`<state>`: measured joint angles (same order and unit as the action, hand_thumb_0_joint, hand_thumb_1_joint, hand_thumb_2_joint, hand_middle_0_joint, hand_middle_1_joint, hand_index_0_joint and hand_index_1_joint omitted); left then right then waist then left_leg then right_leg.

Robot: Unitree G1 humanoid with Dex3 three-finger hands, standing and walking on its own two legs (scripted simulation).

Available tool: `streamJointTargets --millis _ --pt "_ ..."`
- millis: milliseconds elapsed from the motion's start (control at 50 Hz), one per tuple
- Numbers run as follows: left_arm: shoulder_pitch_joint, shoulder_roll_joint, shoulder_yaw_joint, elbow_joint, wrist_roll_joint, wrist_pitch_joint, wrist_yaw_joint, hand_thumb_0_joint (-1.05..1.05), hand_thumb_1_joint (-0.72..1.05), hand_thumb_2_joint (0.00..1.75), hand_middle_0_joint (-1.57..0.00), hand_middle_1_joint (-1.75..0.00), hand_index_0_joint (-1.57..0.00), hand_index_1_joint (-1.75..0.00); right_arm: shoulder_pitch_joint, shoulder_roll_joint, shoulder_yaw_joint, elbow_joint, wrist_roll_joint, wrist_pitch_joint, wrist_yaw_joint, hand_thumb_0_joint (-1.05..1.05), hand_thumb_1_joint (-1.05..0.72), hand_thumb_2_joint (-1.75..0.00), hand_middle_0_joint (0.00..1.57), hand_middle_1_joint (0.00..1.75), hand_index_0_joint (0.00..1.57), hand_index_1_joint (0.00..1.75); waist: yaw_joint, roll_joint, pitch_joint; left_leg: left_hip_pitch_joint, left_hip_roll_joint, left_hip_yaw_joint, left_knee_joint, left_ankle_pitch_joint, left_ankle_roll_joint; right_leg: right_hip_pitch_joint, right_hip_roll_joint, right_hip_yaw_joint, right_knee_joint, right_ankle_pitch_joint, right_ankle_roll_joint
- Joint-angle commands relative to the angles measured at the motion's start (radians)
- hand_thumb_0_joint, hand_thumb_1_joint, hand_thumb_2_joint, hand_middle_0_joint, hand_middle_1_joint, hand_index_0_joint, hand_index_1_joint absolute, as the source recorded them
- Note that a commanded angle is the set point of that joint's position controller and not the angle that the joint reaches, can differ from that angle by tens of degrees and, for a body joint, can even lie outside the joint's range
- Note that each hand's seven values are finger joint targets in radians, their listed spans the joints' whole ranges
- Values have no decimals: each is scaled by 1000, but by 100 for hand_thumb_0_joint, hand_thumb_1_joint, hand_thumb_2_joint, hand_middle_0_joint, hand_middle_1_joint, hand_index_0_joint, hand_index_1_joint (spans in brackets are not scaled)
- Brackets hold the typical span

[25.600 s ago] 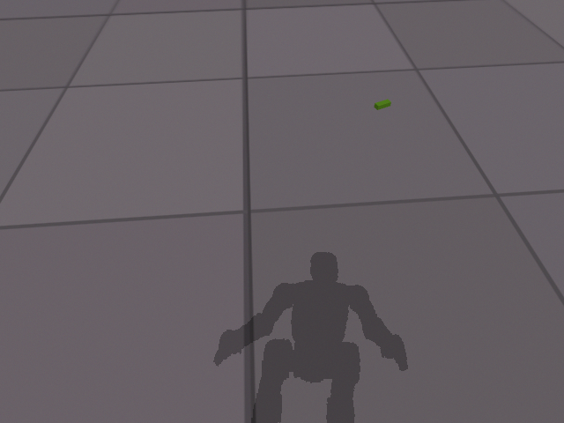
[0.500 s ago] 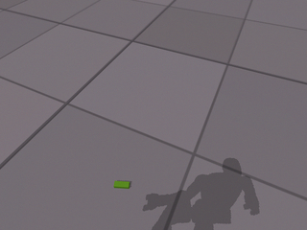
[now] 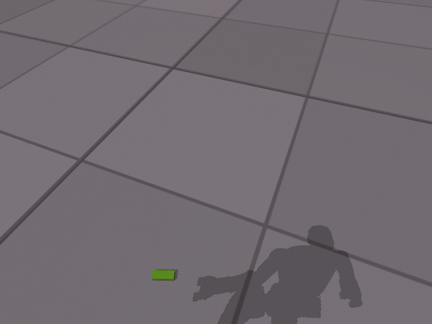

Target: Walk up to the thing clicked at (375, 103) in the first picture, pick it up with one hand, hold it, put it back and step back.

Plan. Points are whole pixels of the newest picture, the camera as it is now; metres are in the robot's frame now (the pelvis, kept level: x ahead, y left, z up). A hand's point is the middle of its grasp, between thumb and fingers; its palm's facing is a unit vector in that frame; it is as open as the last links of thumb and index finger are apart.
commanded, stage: walk up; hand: left
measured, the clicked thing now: (163, 275) +0.44 +0.28 -0.76
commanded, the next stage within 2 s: none
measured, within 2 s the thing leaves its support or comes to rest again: neither
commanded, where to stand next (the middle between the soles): +0.06 +0.03 m, yaw +2 degrees
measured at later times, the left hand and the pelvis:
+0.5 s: hand out of the picture +0.14 +0.28 -0.17, palm faces +0.02 -0.93 -0.36, open 7.4 cm; pelvis +0.01 +0.01 -0.02, yaw +1 degrees
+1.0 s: hand out of the picture -0.01 +0.27 -0.15, palm faces +0.03 -0.93 -0.36, open 7.4 cm; pelvis -0.02 +0.00 -0.01, yaw +2 degrees
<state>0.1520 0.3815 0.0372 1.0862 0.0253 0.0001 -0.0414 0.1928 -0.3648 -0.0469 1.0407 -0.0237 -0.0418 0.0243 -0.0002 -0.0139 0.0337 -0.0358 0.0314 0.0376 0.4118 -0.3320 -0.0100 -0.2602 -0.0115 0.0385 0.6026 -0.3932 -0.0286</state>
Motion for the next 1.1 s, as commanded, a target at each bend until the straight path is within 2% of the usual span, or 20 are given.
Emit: streamJointTargets --millis 0,40,60,160,260,300,340,380,400,460,580,640,680,700,760,880,960,1000,1020,1080 --pt "28 163 53 -66 2 -65 13 0 90 90 -20 -30 -20 -30 -73 -232 -44 -109 6 -6 -12 0 -90 -90 20 30 20 30 46 84 37 -127 145 -73 61 308 122 135 4 -23 -234 200 -18" --pt "140 316 86 -68 4 -71 32 0 90 90 -20 -30 -20 -30 -65 -162 -21 -159 24 4 -17 0 -90 -90 20 30 20 30 75 -215 -30 -432 -80 11 450 -186 26 369 -279 424 -353 368 -141" --pt "140 332 87 -91 4 -71 36 0 90 90 -20 -30 -20 -30 -57 -188 -25 -153 17 11 -30 0 -90 -90 20 30 20 30 77 -133 -8 -434 -56 -112 521 -304 39 299 -369 487 -321 461 -236" --pt "14 216 43 -168 -19 -69 66 0 90 90 -20 -30 -20 -30 47 -176 -32 -108 24 38 -31 0 -90 -90 20 30 20 30 -5 -59 -19 -326 -8 -175 501 -133 18 171 -240 137 -239 805 -173" --pt "-50 238 47 -234 -35 -19 83 0 90 90 -20 -30 -20 -30 66 -187 -40 -111 23 63 -43 0 -90 -90 20 30 20 30 -16 -186 -37 -283 -43 -62 345 -52 13 118 -242 93 -71 1035 -160" --pt "-67 235 45 -254 -43 3 80 0 90 90 -20 -30 -20 -30 87 -201 -50 -118 23 61 -44 0 -90 -90 20 30 20 30 -37 -151 -76 -216 -50 -37 213 96 28 81 -202 56 23 894 -126" --pt "-55 200 42 -271 -55 23 77 0 90 90 -20 -30 -20 -30 67 -268 -71 -141 11 52 -46 0 -90 -90 20 30 20 30 -33 35 -121 -146 63 -154 92 692 71 27 -75 9 184 563 -33" --pt "-1 179 49 -267 -64 49 87 0 90 90 -20 -30 -20 -30 41 -342 -88 -179 17 49 -46 0 -90 -90 20 30 20 30 -38 198 -153 -104 320 -434 29 1008 281 -68 110 42 498 -281 8" --pt "13 184 50 -254 -54 60 94 0 90 90 -20 -30 -20 -30 30 -350 -96 -184 14 51 -50 0 -90 -90 20 30 20 30 -31 183 -143 -157 350 -494 23 889 318 -84 104 115 619 -321 7" --pt "56 194 59 -225 -56 65 85 0 90 90 -20 -30 -20 -30 -101 -277 -77 -245 7 60 -63 0 -90 -90 20 30 20 30 30 177 -90 -210 236 -284 71 718 256 -148 82 121 690 -199 8" --pt "40 176 67 -230 -24 27 58 0 90 90 -20 -30 -20 -30 -38 -273 -73 -251 -11 59 -42 0 -90 -90 20 30 20 30 -23 193 -144 -120 198 -297 72 297 229 -39 43 -15 192 -167 35" --pt "149 173 76 -166 0 4 56 0 90 90 -20 -30 -20 -30 -83 -268 -66 -260 -5 73 -33 0 -90 -90 20 30 20 30 34 160 -121 -290 164 -266 140 93 169 162 47 -39 -181 1 -5" --pt "40 309 100 -219 26 -18 60 0 90 90 -20 -30 -20 -30 -127 -159 -35 -277 14 66 -31 0 -90 -90 20 30 20 30 43 -209 20 -528 -84 -146 355 -198 31 -4 -297 525 -385 -265 -141" --pt "-32 362 106 -254 24 -20 57 0 90 90 -20 -30 -20 -30 -147 -240 -60 -257 9 62 -45 0 -90 -90 20 30 20 30 49 -183 84 -377 -61 -214 501 -235 9 -223 -394 597 -379 -202 -237" --pt "-79 204 69 -251 13 -38 58 0 90 90 -20 -30 -20 -30 -52 -184 -35 -195 37 36 -36 0 -90 -90 20 30 20 30 -19 -109 42 -383 -84 -161 462 -99 9 26 -206 206 -228 416 -140" --pt "160 284 101 -242 7 -51 32 0 90 90 -20 -30 -20 -30 -105 -213 -45 -238 -3 1 -1 0 -90 -90 20 30 20 30 86 -149 27 -456 -54 -38 216 -149 32 293 -261 295 -256 159 -185" --pt "100 244 65 -293 -10 -49 22 0 90 90 -20 -30 -20 -30 69 -205 -74 -209 -8 -26 3 0 -90 -90 20 30 20 30 -47 -62 -29 -27 -46 -57 -87 23 96 54 -175 116 -51 303 -105" --pt "36 167 49 -334 -16 -50 25 0 90 90 -20 -30 -20 -30 221 -356 -119 -202 -22 -37 -4 0 -90 -90 20 30 20 30 -111 201 -14 223 320 -652 -192 -198 259 -452 48 -42 357 -162 -10" --pt "39 245 65 -321 -5 -51 35 0 90 90 -20 -30 -20 -30 234 -350 -122 -205 5 -35 -3 0 -90 -90 20 30 20 30 -101 66 29 114 369 -639 -174 -97 318 -424 -8 71 415 -179 -15" --pt "139 234 59 -288 -15 -56 19 0 90 90 -20 -30 -20 -30 148 -270 -85 -249 15 -42 -8 0 -90 -90 20 30 20 30 -28 79 73 22 220 -359 -173 27 227 -358 -50 79 352 -32 -11"
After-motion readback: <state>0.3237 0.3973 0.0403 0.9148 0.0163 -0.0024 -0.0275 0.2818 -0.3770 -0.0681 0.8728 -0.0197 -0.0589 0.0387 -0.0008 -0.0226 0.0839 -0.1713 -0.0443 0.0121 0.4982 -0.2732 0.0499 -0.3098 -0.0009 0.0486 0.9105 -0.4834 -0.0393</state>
